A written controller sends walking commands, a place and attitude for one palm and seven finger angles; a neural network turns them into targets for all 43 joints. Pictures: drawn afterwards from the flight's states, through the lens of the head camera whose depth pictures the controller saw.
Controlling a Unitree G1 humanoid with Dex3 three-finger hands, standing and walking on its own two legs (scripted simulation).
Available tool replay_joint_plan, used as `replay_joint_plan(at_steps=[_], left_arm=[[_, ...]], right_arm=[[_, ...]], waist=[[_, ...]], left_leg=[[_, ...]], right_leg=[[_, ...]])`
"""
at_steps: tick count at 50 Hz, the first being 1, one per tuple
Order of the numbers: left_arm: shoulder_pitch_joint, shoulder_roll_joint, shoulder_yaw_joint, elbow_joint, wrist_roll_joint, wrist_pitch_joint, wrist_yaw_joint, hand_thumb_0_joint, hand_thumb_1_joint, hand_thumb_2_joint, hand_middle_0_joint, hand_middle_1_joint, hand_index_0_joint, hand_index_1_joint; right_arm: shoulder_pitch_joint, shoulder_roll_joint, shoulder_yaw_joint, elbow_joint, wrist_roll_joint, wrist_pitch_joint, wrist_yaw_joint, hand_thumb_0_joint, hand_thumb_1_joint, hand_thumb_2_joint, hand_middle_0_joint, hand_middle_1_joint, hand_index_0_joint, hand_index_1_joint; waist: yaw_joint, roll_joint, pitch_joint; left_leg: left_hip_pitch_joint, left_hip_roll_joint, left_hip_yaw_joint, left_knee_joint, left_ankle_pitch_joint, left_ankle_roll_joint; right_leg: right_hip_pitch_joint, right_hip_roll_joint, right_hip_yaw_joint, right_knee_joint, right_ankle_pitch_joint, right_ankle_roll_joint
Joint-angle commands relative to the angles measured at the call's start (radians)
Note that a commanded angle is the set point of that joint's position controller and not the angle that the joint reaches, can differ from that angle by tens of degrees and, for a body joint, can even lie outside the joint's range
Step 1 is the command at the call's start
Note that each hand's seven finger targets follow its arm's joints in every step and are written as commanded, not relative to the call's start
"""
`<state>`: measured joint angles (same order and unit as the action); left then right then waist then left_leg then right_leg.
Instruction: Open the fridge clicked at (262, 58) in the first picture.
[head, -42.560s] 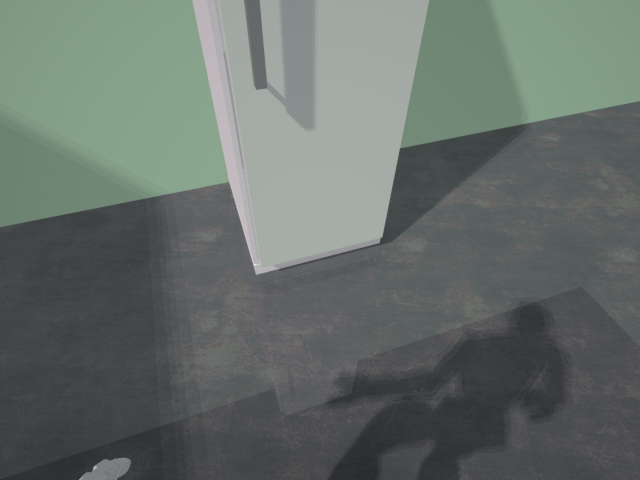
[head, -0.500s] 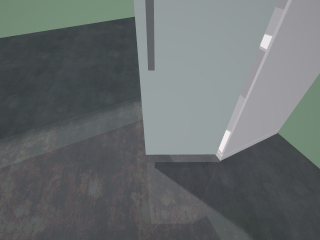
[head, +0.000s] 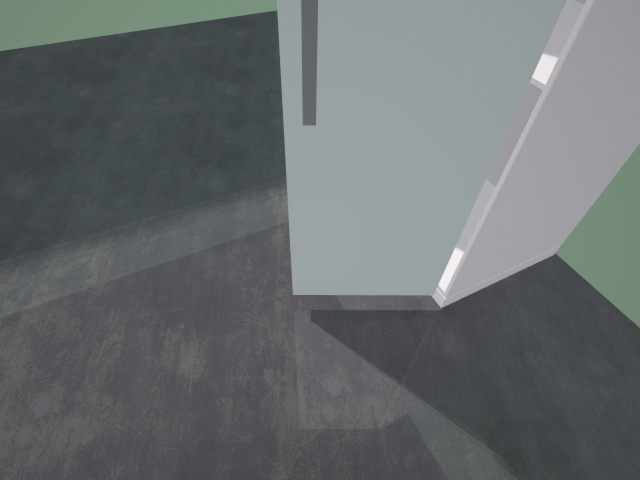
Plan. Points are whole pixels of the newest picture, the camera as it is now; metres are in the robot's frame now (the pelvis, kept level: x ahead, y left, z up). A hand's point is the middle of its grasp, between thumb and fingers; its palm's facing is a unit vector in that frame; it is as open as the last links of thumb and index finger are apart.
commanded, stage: look to check the result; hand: left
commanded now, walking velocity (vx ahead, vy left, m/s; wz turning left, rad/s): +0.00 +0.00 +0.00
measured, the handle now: (309, 22) +0.77 +0.07 +0.22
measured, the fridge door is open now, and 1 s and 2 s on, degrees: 64 64 64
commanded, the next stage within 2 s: stand and wait in 0.36 s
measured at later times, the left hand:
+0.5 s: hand out of the picture +0.06 +0.21 -0.17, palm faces -0.02 -0.96 -0.26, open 7.4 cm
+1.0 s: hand out of the picture +0.11 +0.23 -0.16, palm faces -0.02 -0.95 -0.32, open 7.4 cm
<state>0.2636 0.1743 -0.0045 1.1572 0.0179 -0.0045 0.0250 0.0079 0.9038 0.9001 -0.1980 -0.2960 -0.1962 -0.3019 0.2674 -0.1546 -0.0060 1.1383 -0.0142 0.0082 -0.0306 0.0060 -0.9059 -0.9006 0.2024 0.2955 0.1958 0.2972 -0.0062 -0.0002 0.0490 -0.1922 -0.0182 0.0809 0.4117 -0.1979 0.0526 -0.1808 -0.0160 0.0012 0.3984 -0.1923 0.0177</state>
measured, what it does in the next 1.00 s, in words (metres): stands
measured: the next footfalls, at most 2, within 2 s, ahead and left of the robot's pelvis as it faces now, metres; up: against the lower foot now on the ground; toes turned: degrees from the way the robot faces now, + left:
none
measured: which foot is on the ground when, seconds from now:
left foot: down 0.00-1.00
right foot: down 0.00-1.00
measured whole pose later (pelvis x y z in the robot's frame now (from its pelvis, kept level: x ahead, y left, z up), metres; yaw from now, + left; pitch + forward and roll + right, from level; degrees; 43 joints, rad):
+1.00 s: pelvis +0.03 -0.01 +0.01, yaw +1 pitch -1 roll +0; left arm 0.10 0.33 0.00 1.13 0.01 -0.02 0.00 0.01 0.90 0.90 -0.20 -0.30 -0.20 -0.30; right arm 0.10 -0.32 0.00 1.13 -0.01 -0.01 -0.01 0.01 -0.90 -0.90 0.20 0.30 0.20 0.30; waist -0.01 -0.01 0.04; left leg -0.12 -0.02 0.06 0.31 -0.18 0.03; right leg -0.10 -0.01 -0.02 0.30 -0.19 0.01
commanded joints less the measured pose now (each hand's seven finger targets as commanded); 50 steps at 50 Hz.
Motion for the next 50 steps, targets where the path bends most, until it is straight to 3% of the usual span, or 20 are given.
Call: replay_joint_plan(at_steps=[1,9,20,27,50], left_arm=[[0.018,0.123,0.025,-0.034,0.000,-0.012,0.004,0.000,0.900,0.900,-0.200,-0.300,-0.200,-0.300],[-0.011,0.158,0.030,-0.042,0.004,-0.015,0.000,0.000,0.900,0.900,-0.200,-0.300,-0.200,-0.300],[-0.086,0.229,0.038,-0.061,0.000,-0.027,-0.006,0.000,0.900,0.900,-0.200,-0.300,-0.200,-0.300],[-0.126,0.278,0.042,-0.069,-0.001,-0.030,-0.011,0.000,0.900,0.900,-0.200,-0.300,-0.200,-0.300],[-0.190,0.335,0.038,-0.074,-0.006,-0.033,-0.014,0.000,0.900,0.900,-0.200,-0.300,-0.200,-0.300]], right_arm=[[0.023,-0.146,-0.030,-0.039,-0.005,-0.020,-0.005,0.000,-0.900,-0.900,0.200,0.300,0.200,0.300],[-0.023,-0.183,-0.037,-0.051,-0.004,-0.023,0.000,0.000,-0.900,-0.900,0.200,0.300,0.200,0.300],[-0.094,-0.249,-0.039,-0.058,-0.003,-0.034,0.003,0.000,-0.900,-0.900,0.200,0.300,0.200,0.300],[-0.139,-0.295,-0.040,-0.060,-0.001,-0.035,0.007,0.000,-0.900,-0.900,0.200,0.300,0.200,0.300],[-0.200,-0.362,-0.031,-0.060,-0.001,-0.040,0.010,0.000,-0.900,-0.900,0.200,0.300,0.200,0.300]], waist=[[-0.002,0.017,0.017],[0.001,0.007,0.016],[0.000,0.007,-0.047],[0.002,0.014,-0.059],[-0.001,0.006,-0.098]], left_leg=[[-0.016,0.137,-0.149,-0.138,-0.063,-0.005],[-0.014,0.140,-0.155,-0.149,-0.076,-0.003],[0.053,0.143,-0.148,-0.125,0.091,-0.006],[0.064,0.146,-0.153,-0.136,0.102,-0.010],[0.125,0.157,-0.153,-0.151,0.239,-0.023]], right_leg=[[-0.043,-0.073,0.058,-0.066,-0.007,-0.049],[-0.039,-0.079,0.061,-0.072,-0.005,-0.047],[0.003,-0.099,0.069,-0.090,0.076,-0.051],[0.026,-0.104,0.070,-0.109,0.080,-0.053],[0.085,-0.121,0.063,-0.131,0.181,-0.050]])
